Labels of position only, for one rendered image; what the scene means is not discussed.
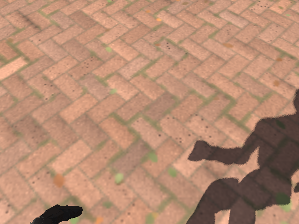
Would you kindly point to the robot left hand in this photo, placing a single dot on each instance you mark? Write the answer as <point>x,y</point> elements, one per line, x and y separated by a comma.
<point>57,214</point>

